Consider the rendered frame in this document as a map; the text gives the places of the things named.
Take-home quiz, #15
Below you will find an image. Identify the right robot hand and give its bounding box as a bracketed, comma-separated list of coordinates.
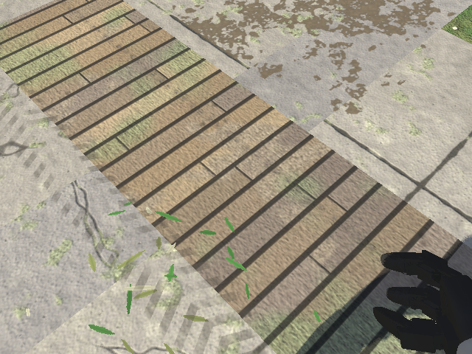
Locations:
[373, 250, 472, 354]

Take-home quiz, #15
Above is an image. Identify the right robot forearm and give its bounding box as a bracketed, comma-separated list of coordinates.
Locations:
[457, 338, 472, 354]

